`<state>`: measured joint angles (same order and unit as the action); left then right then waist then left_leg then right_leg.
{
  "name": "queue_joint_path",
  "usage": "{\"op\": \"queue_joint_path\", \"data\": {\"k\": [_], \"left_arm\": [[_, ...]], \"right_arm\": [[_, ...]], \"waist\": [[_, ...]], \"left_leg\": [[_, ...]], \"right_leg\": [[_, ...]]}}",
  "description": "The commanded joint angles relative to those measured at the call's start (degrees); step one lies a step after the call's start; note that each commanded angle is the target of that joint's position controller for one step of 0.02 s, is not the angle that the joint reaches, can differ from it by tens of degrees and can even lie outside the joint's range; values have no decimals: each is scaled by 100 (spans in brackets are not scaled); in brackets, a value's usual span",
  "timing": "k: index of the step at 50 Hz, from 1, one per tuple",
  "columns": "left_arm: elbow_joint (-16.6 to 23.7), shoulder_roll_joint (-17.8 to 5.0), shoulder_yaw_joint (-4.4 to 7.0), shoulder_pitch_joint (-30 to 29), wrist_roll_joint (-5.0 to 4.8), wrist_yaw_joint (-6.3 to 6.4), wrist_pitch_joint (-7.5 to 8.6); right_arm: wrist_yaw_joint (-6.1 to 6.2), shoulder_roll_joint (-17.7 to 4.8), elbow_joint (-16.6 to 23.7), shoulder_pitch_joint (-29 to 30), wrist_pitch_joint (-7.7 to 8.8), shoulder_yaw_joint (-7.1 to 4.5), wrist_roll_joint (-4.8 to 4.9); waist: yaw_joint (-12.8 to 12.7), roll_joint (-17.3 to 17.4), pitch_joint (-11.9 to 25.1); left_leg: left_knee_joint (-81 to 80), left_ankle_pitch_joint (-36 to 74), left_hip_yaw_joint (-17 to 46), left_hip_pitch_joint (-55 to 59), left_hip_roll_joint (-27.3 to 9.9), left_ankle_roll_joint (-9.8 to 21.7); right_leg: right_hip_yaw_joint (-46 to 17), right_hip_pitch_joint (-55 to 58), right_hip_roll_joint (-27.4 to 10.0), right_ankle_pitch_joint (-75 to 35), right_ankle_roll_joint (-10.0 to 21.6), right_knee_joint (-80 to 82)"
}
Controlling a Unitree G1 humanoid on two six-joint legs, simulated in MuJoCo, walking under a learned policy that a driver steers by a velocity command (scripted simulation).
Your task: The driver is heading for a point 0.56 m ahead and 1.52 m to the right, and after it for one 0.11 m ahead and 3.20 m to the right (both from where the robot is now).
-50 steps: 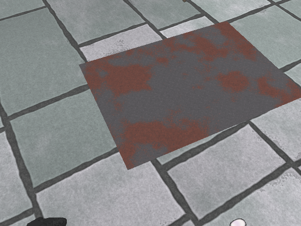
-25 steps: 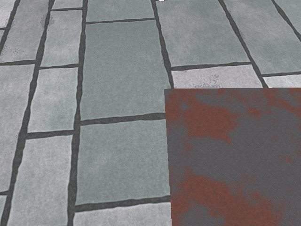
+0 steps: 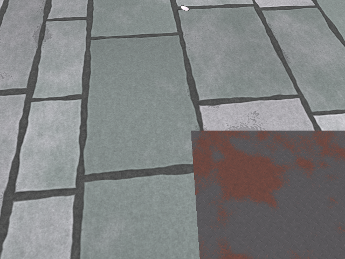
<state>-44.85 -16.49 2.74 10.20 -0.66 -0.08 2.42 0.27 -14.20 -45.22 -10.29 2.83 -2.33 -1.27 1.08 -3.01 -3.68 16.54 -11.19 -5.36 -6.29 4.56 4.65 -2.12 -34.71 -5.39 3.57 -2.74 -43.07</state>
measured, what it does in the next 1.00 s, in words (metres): steps on the spot, turning right: right foot, then left foot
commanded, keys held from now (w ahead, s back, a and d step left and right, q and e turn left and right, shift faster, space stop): e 1.00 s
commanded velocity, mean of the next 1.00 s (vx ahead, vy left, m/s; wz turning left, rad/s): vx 0.03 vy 0.00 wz -0.52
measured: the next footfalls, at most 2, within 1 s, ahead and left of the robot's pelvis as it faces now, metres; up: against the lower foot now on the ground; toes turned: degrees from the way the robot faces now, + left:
right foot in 0.14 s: +0.18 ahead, -0.13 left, +0.00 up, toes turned -6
left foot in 0.58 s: +0.20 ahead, +0.10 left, +0.00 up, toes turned -25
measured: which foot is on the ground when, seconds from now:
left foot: down 0.00-0.16, up 0.18-0.56, down 0.58-1.00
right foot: up 0.00-0.12, down 0.14-0.58, up 0.60-0.98, down 1.00-1.00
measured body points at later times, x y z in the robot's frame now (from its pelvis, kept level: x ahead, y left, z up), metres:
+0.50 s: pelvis +0.10 -0.01 -0.01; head +0.14 -0.03 +0.44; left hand +0.32 +0.22 -0.10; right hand +0.17 -0.32 -0.12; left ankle +0.16 +0.13 -0.72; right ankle +0.14 -0.12 -0.74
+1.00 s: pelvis +0.10 -0.01 -0.01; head +0.13 -0.03 +0.44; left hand +0.40 +0.12 -0.09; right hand +0.04 -0.32 -0.12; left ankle +0.17 +0.12 -0.74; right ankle +0.03 -0.10 -0.74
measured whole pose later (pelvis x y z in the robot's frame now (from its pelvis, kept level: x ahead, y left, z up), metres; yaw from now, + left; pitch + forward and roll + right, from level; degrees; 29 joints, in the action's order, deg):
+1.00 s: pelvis +0.10 -0.01 -0.01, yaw -35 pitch +1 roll +0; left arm -33.5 -17.3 4.4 9.1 -1.2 -0.7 -4.3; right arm 1.2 -17.4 -43.1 -8.9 -1.0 -4.4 1.2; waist 1.4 0.6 -3.3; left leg 29.4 -16.5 -8.2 -13.3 -6.3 -2.2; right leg 1.9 -17.2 -1.1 15.2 -1.3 -33.2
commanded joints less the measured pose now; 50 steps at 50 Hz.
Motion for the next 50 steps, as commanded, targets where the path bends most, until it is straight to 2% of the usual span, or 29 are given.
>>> {"op": "queue_joint_path", "data": {"k": [1, 5, 6, 7, 8, 9, 10, 11, 12, 13, 14, 16, 21, 25, 27, 28, 29, 30, 31, 32, 33, 34, 35, 38, 42, 45, 47, 49, 50], "left_arm": [[469, -484, 127, -110, -1, -91, 32], [669, -543, 201, -62, 26, -244, -22], [650, -561, 236, 160, 22, -263, -14], [578, -721, 322, 565, 40, -236, 13], [593, -1261, 481, 958, 86, -134, 18], [672, -1730, 556, 1015, 191, -67, -9], [780, -1221, 423, 1005, 180, -60, -14], [895, -1075, 390, 577, 128, -51, -12], [938, -939, 368, 287, 25, -23, -50], [990, -829, 327, 76, -43, 16, -112], [1022, -829, 321, -29, -18, 54, -162], [1088, -920, 371, -47, 63, 108, -239], [1179, -1076, 457, -40, 41, 221, -340], [1250, -1046, 456, -131, 37, 210, -426], [1294, -1018, 443, -264, -17, 222, -477], [1300, -960, 424, -252, -52, 235, -504], [1319, -733, 357, -95, -29, 233, -512], [1541, -571, 329, -107, -53, 213, -466], [1435, -1035, 460, 22, 67, 194, -393], [1275, -1244, 560, 184, 11, 163, -401], [1114, -1150, 564, 336, -1, 174, -459], [1058, -1015, 535, 383, 19, 190, -512], [1065, -853, 485, 353, 2, 177, -548], [1334, -652, 380, -161, -90, 138, -541], [1537, -515, 281, -395, -45, 49, -534], [1560, -593, 298, -304, -50, -13, -569], [1563, -632, 330, -213, -59, -56, -609], [1439, -620, 378, 151, -54, -88, -626], [1359, -787, 456, 384, -39, -40, -622]], "right_arm": [[107, -1018, 194, 84, -71, -269, 43], [203, -1064, 162, 200, -297, -314, 185], [241, -1058, 189, 291, -336, -319, 233], [272, -1008, 180, 219, -350, -312, 242], [274, -937, 295, 103, -305, -284, 99], [192, -505, 483, -99, -256, -144, -94], [94, -743, 378, 43, -221, -166, -21], [57, -870, 433, 264, -234, -211, 168], [91, -841, 395, 363, -267, -219, 163], [144, -897, 395, 460, -318, -252, 108], [163, -873, 407, 448, -361, -262, 110], [180, -706, 359, 308, -374, -228, 134], [191, -679, 327, 338, -339, -215, 145], [112, -760, 347, 322, -231, -257, 176], [56, -769, 272, 48, -151, -290, 186], [40, -840, 203, -159, -128, -332, 174], [65, -1228, 204, -330, -136, -432, 77], [93, -1732, 199, -180, -197, -537, -82], [99, -1404, 415, 107, -165, -454, -201], [142, -1102, 550, 446, -154, -366, -142], [168, -955, 597, 665, -163, -332, -33], [195, -870, 608, 690, -169, -301, 70], [222, -851, 598, 610, -190, -271, 96], [285, -951, 533, 172, -283, -299, 41], [253, -1256, 532, 36, -347, -415, 69], [160, -1398, 556, 148, -355, -478, 128], [113, -1439, 532, 167, -339, -501, 207], [97, -1388, 502, 289, -322, -496, 323], [72, -1184, 369, -16, -293, -447, 308]], "waist": [[69, 691, 582], [-20, 759, 477], [-167, 730, 551], [-362, 529, 788], [-447, -329, 1222], [-174, -1493, 1716], [-441, -747, 2380], [-356, -392, 1861], [-248, 87, 1451], [-181, 191, 1137], [-57, -23, 1021], [-22, -353, 1010], [-152, -497, 1190], [-202, -687, 1073], [-38, -700, 1044], [60, -618, 1022], [-1, 45, 1044], [-257, 1893, 691], [-182, 1739, 684], [-324, 1263, 653], [-406, 1036, 563], [-341, 1013, 512], [-278, 1011, 458], [54, 1189, 452], [226, 1329, 664], [186, 1407, 701], [122, 1415, 693], [-149, 1272, 735], [-200, 863, 836]], "left_leg": [[-68, 3656, 227, 311, -1721, 724], [731, 3660, 316, 589, -1972, 598], [1184, 3893, 223, 538, -1880, 460], [1958, 3893, 14, 336, -1586, 184], [3333, 2525, -234, -515, -1013, -256], [5160, -2444, -20, -2485, 158, -700], [5763, -2804, 1147, -2655, -8, -648], [5885, -2447, 1185, -2934, -209, -609], [5582, -2095, 1134, -3031, -389, -628], [5160, -1809, 1106, -2968, -509, -678], [4753, -1582, 1054, -2624, -515, -721], [4060, -1386, 930, -2303, -349, -847], [2978, -910, 1016, -1816, -264, -973], [2224, -879, 1052, -1565, -213, -857], [1298, -463, 945, -1099, -190, -708], [668, -45, 937, -643, -310, -589], [222, -60, 1729, -89, -1256, -252], [-176, 557, 3229, -97, -2367, 616], [-199, 965, 3590, -451, -2845, 1117], [-55, 1106, 2986, -555, -2563, 963], [72, 1069, 2379, -529, -2152, 672], [141, 1086, 2061, -354, -1973, 550], [164, 1357, 1789, -316, -1886, 563], [149, 1658, 1363, 247, -1837, 696], [220, 1987, 1110, 513, -2107, 797], [294, 2181, 849, 229, -2189, 767], [467, 2182, 789, 228, -2269, 683], [965, 1941, 516, -8, -2168, 365], [1534, 1360, 195, -469, -1945, -11]], "right_leg": [[131, 477, 71, -124, 59, 360], [355, 431, 236, 808, 324, 672], [475, 763, 377, 669, 453, 1039], [451, 1499, 531, -194, 651, 1591], [-734, 2620, -156, -2768, 1074, 1734], [-2884, 4089, -1548, -4558, 2395, 1762], [-3073, 4234, -1540, -3632, 2522, 1946], [-2518, 3822, -1325, -2920, 2288, 2019], [-2145, 3360, -1044, -2124, 1987, 2129], [-1943, 2889, -881, -1514, 1807, 2268], [-1778, 2450, -642, -1089, 1692, 2389], [-1652, 2229, -417, -959, 1638, 2460], [-1884, 2049, -310, -110, 1551, 2428], [-2371, 2047, -260, 455, 1437, 2371], [-2464, 1970, -133, 403, 1282, 2158], [-2374, 1757, 53, 584, 1097, 1965], [-1950, 1168, 444, 1483, 782, 1196], [-679, -24, 1439, 2832, 443, 25], [-764, -55, 1091, 3130, 200, -1421], [-785, 33, 992, 2761, 143, -2015], [-671, 21, 947, 2433, 42, -2293], [-626, -160, 911, 2131, -58, -2581], [-534, -218, 877, 2008, -144, -2752], [-168, -424, 684, 1748, -313, -2081], [100, 166, 385, 1946, -329, -939], [424, 886, 407, 1923, -187, -196], [515, 1184, 439, 1753, -23, 397], [679, 1926, 585, 894, 285, 1588], [452, 2689, 619, 163, 494, 2124]]}}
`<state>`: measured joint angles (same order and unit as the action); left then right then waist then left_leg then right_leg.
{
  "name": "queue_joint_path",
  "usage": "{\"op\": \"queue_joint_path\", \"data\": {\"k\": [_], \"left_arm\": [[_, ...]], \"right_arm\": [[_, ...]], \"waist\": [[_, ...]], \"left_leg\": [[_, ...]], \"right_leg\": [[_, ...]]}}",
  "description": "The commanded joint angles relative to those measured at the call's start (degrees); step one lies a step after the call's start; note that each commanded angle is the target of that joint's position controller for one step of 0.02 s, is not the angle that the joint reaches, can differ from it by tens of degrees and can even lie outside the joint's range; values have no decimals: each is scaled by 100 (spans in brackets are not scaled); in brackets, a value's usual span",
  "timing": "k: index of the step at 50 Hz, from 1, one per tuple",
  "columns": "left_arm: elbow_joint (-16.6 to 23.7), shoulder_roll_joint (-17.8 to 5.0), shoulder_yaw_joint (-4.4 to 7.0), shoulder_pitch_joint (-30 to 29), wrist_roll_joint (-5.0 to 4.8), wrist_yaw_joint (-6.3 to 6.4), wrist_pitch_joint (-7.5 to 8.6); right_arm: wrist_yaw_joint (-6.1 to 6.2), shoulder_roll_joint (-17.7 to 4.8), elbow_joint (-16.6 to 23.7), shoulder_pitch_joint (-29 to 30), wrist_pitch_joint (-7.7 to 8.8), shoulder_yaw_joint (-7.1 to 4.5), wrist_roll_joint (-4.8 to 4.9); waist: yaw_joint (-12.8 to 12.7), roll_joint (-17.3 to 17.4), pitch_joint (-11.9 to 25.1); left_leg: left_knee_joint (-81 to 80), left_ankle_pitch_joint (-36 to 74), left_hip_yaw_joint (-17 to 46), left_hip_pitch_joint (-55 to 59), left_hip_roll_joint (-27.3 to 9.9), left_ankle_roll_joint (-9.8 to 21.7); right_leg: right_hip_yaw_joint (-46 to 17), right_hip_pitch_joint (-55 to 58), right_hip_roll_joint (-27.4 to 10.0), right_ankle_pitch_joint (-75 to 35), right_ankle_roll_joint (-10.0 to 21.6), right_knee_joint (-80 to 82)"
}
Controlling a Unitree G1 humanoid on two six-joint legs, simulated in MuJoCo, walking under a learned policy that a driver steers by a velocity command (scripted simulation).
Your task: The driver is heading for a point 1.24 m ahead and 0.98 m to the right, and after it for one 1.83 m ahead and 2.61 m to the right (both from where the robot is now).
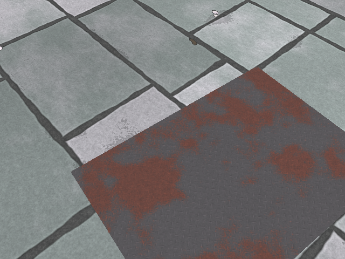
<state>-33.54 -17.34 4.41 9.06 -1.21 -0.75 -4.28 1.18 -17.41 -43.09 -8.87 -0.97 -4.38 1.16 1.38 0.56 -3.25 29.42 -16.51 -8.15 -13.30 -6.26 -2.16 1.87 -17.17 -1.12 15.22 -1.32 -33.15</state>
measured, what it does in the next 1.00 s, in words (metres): steps on the spot, turning right: left foot, then right foot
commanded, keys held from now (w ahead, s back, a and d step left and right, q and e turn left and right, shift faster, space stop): e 1.00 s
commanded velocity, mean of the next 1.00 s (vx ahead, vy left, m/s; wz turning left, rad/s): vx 0.00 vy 0.00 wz -0.60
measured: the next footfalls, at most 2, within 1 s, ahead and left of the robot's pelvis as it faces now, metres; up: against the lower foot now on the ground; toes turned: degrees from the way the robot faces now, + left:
left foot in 0.46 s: +0.09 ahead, +0.10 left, +0.00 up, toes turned -22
right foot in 0.88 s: -0.03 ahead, -0.14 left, +0.00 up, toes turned -33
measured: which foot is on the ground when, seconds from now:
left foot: down 0.00-0.00, up 0.02-0.44, down 0.46-0.88, up 0.90-1.00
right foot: down 0.00-0.46, up 0.48-0.86, down 0.88-1.00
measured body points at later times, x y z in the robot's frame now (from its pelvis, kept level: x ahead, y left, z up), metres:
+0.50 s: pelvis +0.01 +0.01 +0.00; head +0.04 +0.01 +0.45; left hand +0.26 +0.23 -0.09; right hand +0.08 -0.31 -0.09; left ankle +0.06 +0.11 -0.74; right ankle -0.01 -0.11 -0.72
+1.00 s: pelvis -0.02 -0.03 +0.00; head +0.00 -0.08 +0.45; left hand +0.27 +0.11 -0.07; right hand -0.06 -0.36 -0.11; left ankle +0.04 +0.11 -0.66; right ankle -0.07 -0.12 -0.73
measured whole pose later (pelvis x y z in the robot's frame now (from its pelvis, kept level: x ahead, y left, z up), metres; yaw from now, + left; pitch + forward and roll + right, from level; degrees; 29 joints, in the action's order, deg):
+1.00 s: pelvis -0.02 -0.03 +0.00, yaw -36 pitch +1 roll +2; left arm -33.9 -17.6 3.9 11.2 -0.1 -0.1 -1.4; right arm 1.7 -19.3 -40.5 -7.2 -1.4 -5.1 -0.3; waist 0.1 2.5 -4.0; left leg 62.0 -28.2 -0.1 -27.4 -2.3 -3.5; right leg -1.9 -16.9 1.4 14.9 2.4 -30.4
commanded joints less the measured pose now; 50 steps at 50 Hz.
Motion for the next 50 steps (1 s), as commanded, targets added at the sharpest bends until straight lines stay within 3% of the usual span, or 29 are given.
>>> {"op": "queue_joint_path", "data": {"k": [1, 2, 3, 4, 5, 6, 7, 9, 12, 17, 20, 22, 23, 24, 25, 26, 28, 29, 32, 36, 41, 43, 44, 45, 46, 47, 48, 49, 50], "left_arm": [[265, -1295, 450, 741, 8, 116, 74], [403, -1713, 484, 697, 186, 100, 178], [377, -1348, 399, 756, 260, 50, 316], [314, -1198, 325, 499, 236, 61, 400], [320, -1080, 304, 175, 138, 98, 420], [342, -960, 248, -52, 50, 132, 403], [362, -934, 211, -124, 57, 169, 383], [358, -925, 198, -117, 105, 214, 357], [306, -997, 226, -4, 79, 259, 330], [314, -1118, 269, -55, 80, 221, 262], [328, -1097, 263, -166, 27, 189, 225], [357, -1016, 234, -349, -55, 218, 189], [346, -816, 180, -165, -32, 236, 192], [356, -543, 118, 254, 26, 221, 218], [362, -993, 260, 171, 46, 246, 267], [254, -1298, 382, 273, 38, 245, 264], [32, -1119, 395, 388, 8, 266, 150], [29, -974, 360, 373, -2, 254, 107], [209, -680, 251, 15, -64, 208, 112], [381, -507, 136, -217, 11, 120, 130], [382, -616, 179, 48, -11, 10, 72], [242, -640, 244, 462, -3, -6, 58], [188, -895, 343, 705, 8, 49, 70], [320, -1659, 499, 870, 29, 159, 116], [445, -1623, 435, 794, 252, 85, 277], [384, -1389, 368, 666, 281, 44, 396], [312, -1220, 317, 410, 189, 67, 453], [322, -1051, 263, 173, 86, 106, 442], [339, -989, 212, 3, 33, 142, 419]], "right_arm": [[-45, -531, 237, -236, 102, -143, -177], [-5, -410, 622, 217, 125, -73, -306], [32, -699, 633, 536, 118, -166, -230], [39, -751, 622, 531, 99, -197, -116], [80, -741, 498, 382, 79, -220, -121], [115, -807, 470, 323, 58, -245, -173], [108, -779, 443, 244, 61, -248, -198], [78, -655, 423, 118, 80, -218, -159], [64, -505, 503, 319, 98, -146, -139], [-26, -540, 596, 405, 164, -138, -91], [-97, -576, 624, 264, 240, -164, -60], [-125, -571, 533, -92, 294, -200, -77], [-96, -839, 529, -244, 294, -271, -146], [-54, -1330, 611, -20, 233, -351, -242], [-73, -1169, 630, -101, 241, -324, -373], [-50, -882, 724, 124, 258, -224, -326], [15, -587, 806, 507, 229, -138, -190], [51, -554, 806, 506, 213, -111, -149], [133, -620, 745, 186, 122, -122, -210], [110, -914, 705, 73, 45, -235, -181], [-8, -1102, 654, 184, 39, -307, -17], [-17, -988, 591, 216, 59, -281, 96], [-47, -733, 451, -142, 84, -215, 34], [-76, -255, 707, -108, 85, -40, -343], [-6, -507, 908, 460, 99, -101, -260], [40, -721, 907, 625, 73, -168, -126], [67, -774, 863, 580, 60, -202, -97], [109, -787, 755, 484, 48, -228, -142], [119, -803, 732, 391, 37, -242, -182]], "waist": [[-188, -896, 917], [-290, -1893, 977], [-594, -1111, 1193], [-391, -974, 944], [-223, -718, 794], [-138, -749, 702], [-72, -830, 744], [-31, -822, 871], [-152, -840, 833], [-247, -986, 753], [-193, -1034, 792], [68, -948, 842], [12, -519, 985], [-402, 1067, 897], [-181, 1440, 775], [-266, 947, 664], [-345, 662, 444], [-286, 684, 382], [-29, 871, 424], [136, 934, 667], [-4, 1017, 708], [-271, 823, 748], [-296, 144, 821], [-137, -1847, 874], [-503, -1560, 1087], [-513, -1030, 924], [-337, -887, 703], [-239, -699, 644], [-148, -781, 611]], "left_leg": [[1779, -5, -59, -1154, -291, 104], [3030, -2259, 316, -2506, 525, -235], [3830, -2231, 1035, -2531, 432, -232], [3954, -1740, 1166, -2534, 342, -149], [3764, -1258, 1208, -2515, 288, -138], [3598, -924, 1228, -2473, 288, -175], [3657, -666, 1175, -2203, 387, -226], [3378, -384, 1143, -2002, 514, -293], [2397, -288, 1205, -1880, 608, -345], [1334, -465, 1292, -1215, 803, -259], [603, -422, 1306, -838, 882, -142], [-683, 584, 1211, -54, 830, 12], [-935, 1125, 1693, 635, 150, 256], [-1044, 2339, 2984, 1080, -1052, 955], [-1215, 2632, 3805, 695, -1759, 1796], [-1187, 2406, 3409, 528, -1650, 1837], [-1110, 1805, 2378, 450, -949, 1371], [-1102, 1935, 2125, 496, -854, 1353], [-1148, 2157, 1605, 899, -733, 1441], [-1082, 2458, 1349, 1155, -1009, 1538], [-814, 2548, 1031, 858, -1176, 1373], [-220, 2087, 696, 486, -1018, 966], [597, 1267, 267, -174, -710, 515], [2550, -1871, -166, -1989, 83, -129], [3635, -2435, 800, -2481, 552, -235], [4013, -2043, 1086, -2525, 429, -176], [3925, -1499, 1172, -2548, 339, -101], [3759, -1090, 1217, -2535, 286, -104], [3726, -777, 1202, -2382, 336, -155]], "right_leg": [[-1538, 2041, -922, -2928, 791, 1256], [-3241, 1998, -2157, -3965, 2038, 1178], [-3010, 1799, -2053, -3482, 2244, 1318], [-2474, 1530, -1697, -3025, 1924, 1342], [-2132, 1346, -1338, -2506, 1595, 1338], [-2005, 1192, -1201, -2470, 1447, 1338], [-1895, 966, -1068, -2649, 1428, 1338], [-1837, 923, -945, -2606, 1449, 1330], [-2040, 993, -880, -2171, 1441, 1253], [-2674, 635, -855, -1603, 1463, 1137], [-3096, 711, -784, -1867, 1379, 933], [-3077, 500, -498, -1655, 1069, 630], [-2789, 26, -205, -717, 751, 151], [-1645, -1011, 723, 1337, 338, -1033], [-1185, -1530, 808, 2371, 40, -2380], [-1228, -1569, 503, 2012, -91, -3195], [-1071, -1690, 399, 1297, -283, -3691], [-1007, -1789, 373, 1072, -367, -3833], [-590, -1888, 234, 803, -508, -3190], [-322, -1380, -73, 934, -504, -2010], [89, -387, -22, 556, -189, -576], [230, 485, 167, -373, 143, 642], [-266, 1324, 11, -1309, 379, 1123], [-2559, 2323, -1624, -3658, 1107, 1118], [-3302, 1694, -2222, -3766, 2190, 1212], [-2834, 1497, -1914, -3141, 2093, 1342], [-2419, 1340, -1551, -2588, 1748, 1360], [-2212, 1296, -1304, -2229, 1484, 1345], [-2079, 1125, -1167, -2399, 1413, 1346]]}}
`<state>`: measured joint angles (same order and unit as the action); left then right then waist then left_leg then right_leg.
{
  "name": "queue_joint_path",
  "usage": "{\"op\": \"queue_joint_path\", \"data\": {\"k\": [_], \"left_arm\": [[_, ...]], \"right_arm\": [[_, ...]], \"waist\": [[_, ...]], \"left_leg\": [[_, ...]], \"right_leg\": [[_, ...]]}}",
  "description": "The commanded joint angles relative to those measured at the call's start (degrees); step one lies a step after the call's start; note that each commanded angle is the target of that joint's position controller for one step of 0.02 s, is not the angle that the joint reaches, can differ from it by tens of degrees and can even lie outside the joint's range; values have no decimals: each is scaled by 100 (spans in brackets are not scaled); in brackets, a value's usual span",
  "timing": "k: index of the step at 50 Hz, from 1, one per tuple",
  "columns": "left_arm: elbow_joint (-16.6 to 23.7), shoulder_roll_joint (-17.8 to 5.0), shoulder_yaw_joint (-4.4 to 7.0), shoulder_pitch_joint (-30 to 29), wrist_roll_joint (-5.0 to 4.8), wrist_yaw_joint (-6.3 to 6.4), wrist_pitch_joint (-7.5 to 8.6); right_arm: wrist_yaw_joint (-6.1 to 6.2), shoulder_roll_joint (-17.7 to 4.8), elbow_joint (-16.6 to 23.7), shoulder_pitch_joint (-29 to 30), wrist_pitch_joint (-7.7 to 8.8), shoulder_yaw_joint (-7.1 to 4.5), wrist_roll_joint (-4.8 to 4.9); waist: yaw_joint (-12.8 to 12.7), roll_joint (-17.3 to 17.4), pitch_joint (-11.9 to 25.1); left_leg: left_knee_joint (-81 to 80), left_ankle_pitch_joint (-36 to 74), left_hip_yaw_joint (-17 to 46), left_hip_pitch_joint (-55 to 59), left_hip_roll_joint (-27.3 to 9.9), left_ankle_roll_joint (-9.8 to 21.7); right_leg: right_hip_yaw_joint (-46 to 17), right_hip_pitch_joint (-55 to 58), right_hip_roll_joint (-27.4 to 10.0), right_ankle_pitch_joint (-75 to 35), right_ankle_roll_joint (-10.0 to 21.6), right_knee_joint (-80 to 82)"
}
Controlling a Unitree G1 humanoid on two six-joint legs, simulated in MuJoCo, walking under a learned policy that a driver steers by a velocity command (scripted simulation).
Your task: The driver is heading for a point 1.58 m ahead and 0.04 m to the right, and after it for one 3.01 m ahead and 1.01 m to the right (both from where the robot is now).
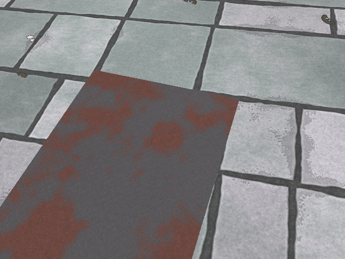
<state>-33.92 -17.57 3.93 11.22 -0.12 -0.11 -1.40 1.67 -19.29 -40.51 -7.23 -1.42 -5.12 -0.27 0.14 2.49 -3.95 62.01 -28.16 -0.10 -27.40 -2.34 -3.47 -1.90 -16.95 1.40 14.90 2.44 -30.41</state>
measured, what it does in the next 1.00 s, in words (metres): steps on the spot: left foot, then right foot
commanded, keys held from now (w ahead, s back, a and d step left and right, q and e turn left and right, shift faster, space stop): e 0.30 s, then no key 0.32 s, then w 0.10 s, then w+q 0.28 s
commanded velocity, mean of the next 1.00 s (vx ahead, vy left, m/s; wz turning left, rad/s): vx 0.10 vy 0.00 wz -0.24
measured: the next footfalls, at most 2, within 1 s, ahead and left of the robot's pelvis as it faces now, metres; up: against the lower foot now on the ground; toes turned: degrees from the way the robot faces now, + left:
left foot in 0.38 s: +0.09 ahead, +0.12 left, +0.00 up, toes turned -18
right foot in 0.72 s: -0.02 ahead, -0.12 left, +0.00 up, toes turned -12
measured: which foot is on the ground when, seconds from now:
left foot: up 0.00-0.36, down 0.38-0.74, up 0.76-1.00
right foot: down 0.00-0.40, up 0.42-0.70, down 0.72-1.00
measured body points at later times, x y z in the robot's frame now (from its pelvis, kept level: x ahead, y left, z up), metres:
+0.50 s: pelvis +0.01 +0.03 +0.00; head +0.05 +0.04 +0.45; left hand +0.25 +0.26 -0.09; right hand +0.09 -0.28 -0.08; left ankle +0.05 +0.13 -0.74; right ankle -0.03 -0.10 -0.68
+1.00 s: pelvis +0.08 +0.01 +0.00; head +0.10 +0.01 +0.45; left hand +0.15 +0.29 -0.12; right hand +0.20 -0.28 -0.09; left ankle +0.19 +0.12 -0.71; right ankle -0.05 -0.11 -0.74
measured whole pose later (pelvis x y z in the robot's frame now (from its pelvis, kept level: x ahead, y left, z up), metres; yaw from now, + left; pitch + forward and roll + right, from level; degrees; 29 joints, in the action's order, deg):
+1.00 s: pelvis +0.08 +0.01 +0.00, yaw -11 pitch +1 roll -1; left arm -44.9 -16.2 3.3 22.4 -0.5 0.8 3.2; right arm -2.6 -18.0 -39.3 -10.7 2.2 -2.6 1.5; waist -3.8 1.3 -1.2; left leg 44.3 -14.6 -0.5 -30.8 -3.2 0.8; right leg 1.5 1.0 -1.2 18.5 -1.4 -16.6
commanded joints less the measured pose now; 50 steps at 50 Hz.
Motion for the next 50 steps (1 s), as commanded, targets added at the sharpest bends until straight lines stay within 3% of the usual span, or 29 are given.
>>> {"op": "queue_joint_path", "data": {"k": [1, 3, 8, 14, 16, 18, 19, 20, 21, 22, 23, 24, 25, 28, 30, 32, 34, 35, 36, 37, 38, 39, 40, 41, 42, 44, 47, 50], "left_arm": [[390, -929, 226, -244, -54, 114, 111], [376, -911, 209, -221, -10, 156, 102], [313, -1046, 257, -129, -29, 204, 48], [322, -1109, 289, -280, -42, 133, -31], [324, -1071, 278, -382, -69, 118, -58], [329, -945, 226, -535, -126, 144, -95], [283, -788, 177, -371, -117, 163, -93], [224, -460, 77, 6, 11, 155, -71], [325, -702, 166, -72, -48, 188, -28], [204, -1118, 296, 20, 23, 224, 2], [88, -1216, 363, -10, -36, 220, -10], [-53, -1040, 347, 67, -41, 243, -61], [-84, -895, 312, 61, -27, 252, -105], [-85, -415, 140, -90, -57, 215, -103], [-56, -211, 31, -270, -28, 185, -70], [-135, -266, 24, -212, -74, 165, -48], [-333, -316, 41, 95, -73, 133, -28], [-353, -449, 61, 134, -50, 138, -2], [-350, -575, 73, 342, -44, 164, 37], [-486, -980, 188, 632, 35, 162, 80], [-542, -1038, 229, 933, 43, 114, 149], [-560, -1018, 209, 941, 87, 97, 229], [-612, -904, 175, 1029, 118, 122, 334], [-668, -772, 141, 1047, 54, 139, 433], [-702, -674, 117, 1070, -8, 155, 504], [-711, -617, 108, 957, -6, 166, 551], [-633, -721, 146, 645, -7, 131, 566], [-698, -955, 237, 734, -105, 70, 585]], "right_arm": [[51, -576, 442, 146, 90, -167, -34], [25, -468, 400, 44, 100, -138, 8], [9, -329, 490, 305, 119, -72, 18], [-88, -360, 547, 298, 236, -79, 75], [-137, -372, 525, 135, 285, -87, 91], [-188, -314, 419, -193, 332, -86, 67], [-181, -411, 416, -249, 345, -103, -4], [-152, -713, 541, -167, 325, -123, -115], [-165, -905, 480, -102, 309, -141, -257], [-157, -685, 559, -5, 332, -95, -171], [-129, -557, 563, 112, 332, -51, -106], [-108, -486, 569, 234, 323, -22, -46], [-95, -381, 552, 289, 325, 24, 25], [-75, -223, 452, 164, 273, 106, -10], [-77, -327, 401, 71, 215, 80, -3], [-81, -458, 317, -205, 146, 57, 18], [-90, -513, 262, -286, 110, 77, 120], [-98, -536, 214, -450, 143, 87, 116], [-127, -408, 244, -352, 209, 152, 52], [-155, -97, 411, -185, 303, 241, 18], [-165, -23, 518, 156, 392, 277, 77], [-162, -226, 654, 471, 442, 209, 207], [-157, -361, 693, 560, 464, 139, 278], [-170, -389, 663, 374, 477, 102, 299], [-205, -313, 634, 264, 504, 109, 293], [-299, -183, 618, 304, 552, 148, 240], [-447, -10, 632, 299, 513, 241, 166], [-473, -107, 763, 362, 426, 258, 171]], "waist": [[30, -1046, 768], [41, -1002, 903], [-110, -1046, 810], [-158, -1144, 788], [-102, -1179, 897], [112, -1130, 996], [93, -898, 1029], [-159, 287, 1173], [-240, 1337, 728], [-132, 877, 682], [-146, 593, 571], [-200, 409, 514], [-160, 437, 445], [-73, 614, 545], [65, 787, 674], [181, 819, 833], [30, 726, 680], [47, 599, 613], [-64, 352, 625], [-84, -649, 537], [-396, -1314, 392], [-550, -1535, -178], [-590, -1497, -473], [-510, -1421, -526], [-471, -1279, -475], [-451, -1007, -338], [-394, -1010, -82], [-399, -955, -119]], "left_leg": [[540, 612, 368, -779, 39, -71], [292, 849, 358, -660, 136, -135], [-1054, 875, 479, -475, 265, -217], [-2085, 597, 561, 258, 466, -97], [-2545, 665, 535, 527, 471, -22], [-3695, 1585, 383, 1270, 424, 118], [-4121, 2360, 595, 1813, 77, 271], [-4362, 3341, 1703, 2365, -1025, 688], [-4460, 4008, 2833, 1985, -1829, 1774], [-4515, 3662, 2889, 1755, -2019, 2141], [-4467, 3332, 2439, 1692, -1695, 1950], [-4411, 2943, 2013, 1709, -1348, 1683], [-4356, 3007, 1824, 1787, -1219, 1597], [-4265, 3426, 1213, 1983, -847, 1525], [-4155, 3606, 1086, 2085, -784, 1507], [-4156, 3111, 1214, 2132, -834, 1538], [-4257, 1354, 1231, 1632, -685, 1361], [-4289, 662, 1262, 1233, -627, 1195], [-4040, 150, 1177, 711, -525, 978], [-3312, -183, 383, 52, 121, 638], [-2249, 22, -241, -246, 485, 372], [-1597, -106, -166, -826, 342, 379], [-852, -372, 147, -1339, 143, 454], [-459, -279, 362, -1839, 17, 525], [-386, 41, 554, -2157, -101, 602], [-765, 668, 477, -2028, -164, 614], [-1551, 1428, 19, -888, -168, 408], [-2103, 1598, -187, -144, -106, 416]], "right_leg": [[-1635, 1009, -1323, -2520, 1035, 1079], [-1588, 1077, -1232, -2534, 1060, 1064], [-1994, 1106, -1138, -1743, 1065, 996], [-2692, 779, -1047, -1682, 1076, 783], [-2842, 889, -1018, -2027, 1016, 611], [-2731, 726, -799, -2040, 761, 338], [-2546, 409, -584, -1365, 473, 135], [-1789, -130, 38, 393, 90, -909], [-1008, -1016, 707, 2271, -243, -1752], [-1028, -1071, 401, 2323, -496, -2867], [-1011, -1134, 366, 1968, -583, -3341], [-1007, -1157, 337, 1676, -688, -3464], [-1038, -1244, 318, 1426, -775, -3514], [-626, -860, 154, 1154, -900, -2474], [-262, -358, -70, 1204, -911, -1380], [-46, 111, -48, 920, -859, -458], [265, 886, 132, -36, -618, 877], [192, 1261, 97, -6, -433, 839], [-211, 1676, -261, 196, -177, 701], [-950, 1655, -701, 1368, 281, 709], [-1924, 1431, -1294, 2565, 774, 1505], [-2662, 1206, -1825, 2891, 1100, 2055], [-2927, 1250, -2028, 2688, 1227, 2207], [-2854, 1611, -2057, 2398, 1210, 2179], [-2559, 1964, -2011, 2000, 1109, 2132], [-1743, 2103, -1798, 895, 885, 2199], [-613, 1453, -1456, -128, 707, 2227], [-244, 1048, -1560, -111, 655, 2206]]}}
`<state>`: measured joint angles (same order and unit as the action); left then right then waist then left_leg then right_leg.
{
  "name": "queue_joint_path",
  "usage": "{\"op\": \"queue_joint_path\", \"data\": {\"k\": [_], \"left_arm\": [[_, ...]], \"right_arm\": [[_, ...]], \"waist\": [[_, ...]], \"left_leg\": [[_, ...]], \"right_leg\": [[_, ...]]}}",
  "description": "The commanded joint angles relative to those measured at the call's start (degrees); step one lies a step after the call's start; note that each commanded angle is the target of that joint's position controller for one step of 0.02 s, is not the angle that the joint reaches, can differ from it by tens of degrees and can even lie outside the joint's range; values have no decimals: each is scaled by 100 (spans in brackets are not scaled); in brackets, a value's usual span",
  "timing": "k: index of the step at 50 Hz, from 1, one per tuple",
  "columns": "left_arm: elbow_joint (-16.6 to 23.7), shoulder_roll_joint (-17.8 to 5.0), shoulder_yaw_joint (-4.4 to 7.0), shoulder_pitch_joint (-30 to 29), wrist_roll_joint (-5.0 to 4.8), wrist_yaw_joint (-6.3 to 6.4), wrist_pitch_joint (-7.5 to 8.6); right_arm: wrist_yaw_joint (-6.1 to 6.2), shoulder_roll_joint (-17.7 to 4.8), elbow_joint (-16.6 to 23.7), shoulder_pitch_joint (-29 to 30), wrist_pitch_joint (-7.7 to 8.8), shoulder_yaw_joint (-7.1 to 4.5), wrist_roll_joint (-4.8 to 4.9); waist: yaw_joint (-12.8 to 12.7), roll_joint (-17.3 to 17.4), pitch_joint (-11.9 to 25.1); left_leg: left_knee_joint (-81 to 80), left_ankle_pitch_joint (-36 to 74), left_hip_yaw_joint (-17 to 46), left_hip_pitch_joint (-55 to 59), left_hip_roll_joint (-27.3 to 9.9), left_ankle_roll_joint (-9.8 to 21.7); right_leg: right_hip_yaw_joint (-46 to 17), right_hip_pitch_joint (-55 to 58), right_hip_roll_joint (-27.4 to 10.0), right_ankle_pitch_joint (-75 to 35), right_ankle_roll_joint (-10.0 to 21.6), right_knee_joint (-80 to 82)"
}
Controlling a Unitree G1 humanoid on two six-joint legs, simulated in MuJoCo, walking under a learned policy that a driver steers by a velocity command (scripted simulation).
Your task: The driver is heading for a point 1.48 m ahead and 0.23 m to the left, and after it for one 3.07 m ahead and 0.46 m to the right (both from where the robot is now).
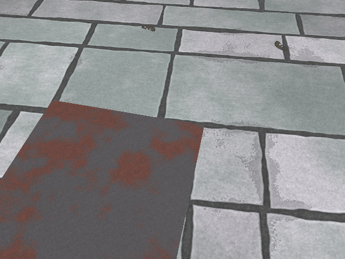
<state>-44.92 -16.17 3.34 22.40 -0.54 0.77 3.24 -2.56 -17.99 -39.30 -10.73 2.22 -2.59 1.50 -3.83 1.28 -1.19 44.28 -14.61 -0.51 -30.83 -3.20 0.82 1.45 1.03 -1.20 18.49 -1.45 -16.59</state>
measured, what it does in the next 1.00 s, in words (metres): walks ahead, turning left: left foot, then right foot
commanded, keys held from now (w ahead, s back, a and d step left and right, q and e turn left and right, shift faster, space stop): w+q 0.48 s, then w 0.20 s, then no key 0.24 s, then e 0.08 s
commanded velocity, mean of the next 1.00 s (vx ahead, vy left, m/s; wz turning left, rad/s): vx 0.40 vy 0.00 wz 0.35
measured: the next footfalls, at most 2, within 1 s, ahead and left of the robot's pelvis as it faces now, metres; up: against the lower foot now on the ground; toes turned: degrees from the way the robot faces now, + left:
left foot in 0.10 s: +0.17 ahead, +0.13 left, +0.00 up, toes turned +6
right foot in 0.62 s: +0.53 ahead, +0.02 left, +0.00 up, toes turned +22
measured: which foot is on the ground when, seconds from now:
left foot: up 0.00-0.08, down 0.10-0.64, up 0.66-1.00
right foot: down 0.00-0.12, up 0.14-0.60, down 0.62-1.00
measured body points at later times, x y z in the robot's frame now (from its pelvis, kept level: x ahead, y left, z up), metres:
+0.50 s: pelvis +0.24 +0.07 +0.01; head +0.27 +0.10 +0.45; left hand +0.41 +0.36 -0.07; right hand +0.35 -0.21 -0.09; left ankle +0.13 +0.13 -0.74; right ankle +0.48 -0.04 -0.69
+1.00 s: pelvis +0.49 +0.13 +0.00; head +0.53 +0.14 +0.45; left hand +0.43 +0.40 -0.13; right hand +0.77 -0.02 -0.08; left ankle +0.57 +0.29 -0.72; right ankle +0.49 +0.00 -0.74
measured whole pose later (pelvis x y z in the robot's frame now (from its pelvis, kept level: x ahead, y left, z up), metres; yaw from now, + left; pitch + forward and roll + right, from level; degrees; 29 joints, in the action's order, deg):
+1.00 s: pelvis +0.49 +0.13 +0.00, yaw +21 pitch +1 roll -2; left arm -49.0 -15.8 2.2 16.9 -0.9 -0.6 3.6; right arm -0.2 -15.6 -38.0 -5.5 2.3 -1.1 -0.7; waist -4.6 2.4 -3.1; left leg 32.1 -2.9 4.0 -28.0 -1.6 -0.7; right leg 0.1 -5.9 3.5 14.5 1.4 -19.6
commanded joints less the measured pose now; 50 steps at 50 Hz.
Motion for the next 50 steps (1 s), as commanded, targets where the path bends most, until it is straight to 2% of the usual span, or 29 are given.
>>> {"op": "queue_joint_path", "data": {"k": [1, 3, 4, 5, 6, 7, 8, 9, 10, 11, 12, 15, 20, 24, 28, 29, 30, 31, 32, 33, 34, 35, 36, 37, 39, 41, 43, 47, 50], "left_arm": [[369, -1148, 321, -349, -91, -35, 114], [352, -1208, 339, -447, -113, -54, 85], [351, -1143, 311, -437, -68, -53, 74], [394, -915, 227, -328, 19, -33, 82], [785, -460, 68, -244, 154, -12, 146], [886, -484, 12, -367, 66, -27, 301], [922, -940, 128, -677, -174, -93, 383], [953, -991, 121, -882, -203, -110, 437], [914, -918, 114, -928, -70, -82, 457], [868, -890, 138, -858, 48, -61, 431], [834, -854, 140, -800, 89, -77, 381], [817, -735, 120, -918, 172, -69, 264], [1112, -440, -10, -2135, 126, -105, 316], [1268, -481, -22, -2754, 45, -228, 408], [1185, -655, 56, -2524, 37, -295, 480], [1118, -760, 119, -2219, 48, -271, 494], [970, -931, 219, -1598, 62, -230, 513], [879, -1151, 282, -671, 147, -186, 513], [653, -1596, 423, 73, 175, -186, 445], [517, -1138, 328, 224, 9, -258, 428], [558, -806, 229, -139, -52, -231, 402], [630, -703, 171, -578, 28, -209, 357], [618, -599, 119, -845, 84, -209, 334], [606, -499, 70, -965, 139, -206, 355], [475, -435, 32, -1055, 125, -221, 392], [341, -628, 64, -1137, 92, -193, 381], [253, -821, 106, -1189, 59, -151, 298], [-13, -902, 96, -824, -21, -111, 148], [-91, -915, 77, -903, -111, -98, 45]], "right_arm": [[-44, -301, 684, 685, 38, -7, 0], [-18, -444, 639, 292, 5, -85, -17], [11, -641, 486, -295, -14, -212, -11], [61, -964, 272, -1168, -40, -396, 37], [159, -1756, 281, -1768, -55, -576, 14], [111, -1597, 419, -1735, 40, -448, 20], [88, -1225, 451, -1368, 127, -334, -35], [77, -1058, 477, -1151, 173, -286, -89], [77, -939, 502, -862, 176, -251, -115], [89, -826, 573, -614, 179, -208, -182], [110, -790, 639, -458, 169, -196, -214], [204, -788, 566, -519, 210, -200, -137], [356, -901, 261, -1004, 151, -263, -36], [398, -912, 33, -1348, 74, -300, 46], [442, -833, -126, -1399, -24, -302, -14], [430, -830, -127, -1351, -43, -302, -32], [404, -740, -105, -1276, -56, -260, -53], [380, -551, 32, -1175, -58, -161, -123], [353, -69, 22, -2043, 0, -13, -53], [356, -310, -33, -2112, 57, -13, 37], [346, -755, 45, -1403, 81, -130, 103], [360, -796, 183, -817, 95, -133, 43], [356, -737, 275, -492, 115, -144, -68], [337, -675, 280, -509, 105, -162, -128], [309, -353, 181, -777, 59, -89, -129], [314, -129, 219, -687, 34, 1, -178], [293, -39, 239, -491, 37, 65, -207], [241, -206, 380, 175, 45, 15, -185], [259, -367, 389, 138, 88, -85, -258]], "waist": [[41, -777, -439], [360, -633, -351], [665, -481, -4], [1040, -118, 551], [1087, 1529, 1038], [1019, 1509, 1674], [994, 931, 966], [863, 532, 480], [660, 78, 190], [472, 152, 118], [372, 322, 94], [331, 251, 27], [715, 287, -159], [894, 308, -203], [755, 554, -115], [594, 644, 36], [252, 595, 490], [-190, 375, 1408], [18, -1214, 2335], [-36, -1560, 2243], [-130, -937, 1259], [-58, -464, 594], [95, -274, 133], [294, -352, 106], [511, -563, 217], [557, -658, 284], [492, -704, 466], [230, -642, 514], [456, -568, 447]], "left_leg": [[-447, 236, -197, 303, 5, 69], [-775, 285, -435, 959, 232, 304], [-862, 273, -566, 1766, 479, 433], [-920, 216, -370, 2947, 583, 610], [-1827, -997, 2572, 4372, -839, 1499], [-3242, -2399, 5145, 4688, -1575, 1987], [-3390, -2672, 4675, 4238, -1663, 1790], [-3254, -2152, 3965, 3632, -1473, 1637], [-3155, -1348, 3310, 3004, -1210, 1484], [-3187, -701, 2769, 2528, -922, 1366], [-3300, -366, 2490, 2235, -726, 1347], [-3424, 699, 1933, 1950, -536, 1449], [-3268, 1064, 1577, 1913, -263, 1170], [-2973, 1083, 1959, 2255, -410, 1101], [-2488, 1912, 2200, 2961, -724, 971], [-2144, 2748, 2152, 3056, -662, 906], [-1372, 3527, 1918, 3013, -386, 766], [-4, 2983, 1742, 2255, -115, 592], [2165, 168, 1162, 67, 827, 81], [2910, -1764, 1290, -805, 845, 32], [3184, -1346, 1295, -1171, 513, 52], [3063, -969, 1030, -1060, 317, 31], [2777, -800, 906, -922, 195, -26], [2486, -728, 846, -579, 29, -71], [1837, -697, 644, -146, -9, -206], [988, -424, 442, 103, 9, -337], [133, 372, 286, 602, 48, -346], [-849, 1309, 301, 1002, 215, -228], [-1758, 1612, 294, 1548, 340, -2]], "right_leg": [[-540, -761, -1403, -432, 1032, 787], [-233, -882, -1382, -1281, 888, 207], [83, -1036, -1203, -2337, 737, -695], [527, -1491, -888, -2917, 485, -2176], [702, -3460, -48, -764, -95, -4679], [-604, -4271, 429, 1335, -87, -5736], [-827, -4846, 61, 935, 46, -6065], [-713, -4839, -197, 494, 219, -5846], [-685, -4592, -410, 92, 257, -5385], [-723, -4190, -556, -255, 260, -4956], [-694, -3920, -562, -500, 209, -4786], [-537, -3878, -423, -1044, -64, -4218], [-496, -3706, -76, -2383, -300, -2164], [-581, -3436, 113, -2524, -201, -1359], [-544, -3022, 110, -1984, 100, -1033], [-397, -2587, 209, -1694, 243, -940], [-258, -1646, 222, -1821, 460, -737], [-953, 39, -496, -1756, 874, -1093], [-3461, 2347, -1824, -775, 1865, -1006], [-4746, 2374, -2133, 321, 1930, -210], [-4005, 1574, -1946, 699, 1679, -65], [-3214, 654, -1737, -310, 1543, 22], [-2619, -111, -1540, -1736, 1532, 87], [-2131, -511, -1351, -2926, 1471, 95], [-1458, -866, -1109, -4399, 1450, 139], [-1022, -1084, -1030, -5137, 1505, 206], [-626, -1232, -857, -5153, 1409, 227], [-653, -1005, -858, -4354, 1227, 33], [-995, -981, -796, -3471, 992, -533]]}}
Keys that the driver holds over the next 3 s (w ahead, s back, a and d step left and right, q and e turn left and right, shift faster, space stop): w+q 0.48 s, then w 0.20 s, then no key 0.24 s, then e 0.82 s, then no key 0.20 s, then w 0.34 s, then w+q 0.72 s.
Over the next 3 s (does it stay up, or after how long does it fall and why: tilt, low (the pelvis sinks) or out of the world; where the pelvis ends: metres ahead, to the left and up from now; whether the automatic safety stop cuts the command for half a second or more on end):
stays up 0.94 0.14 0.00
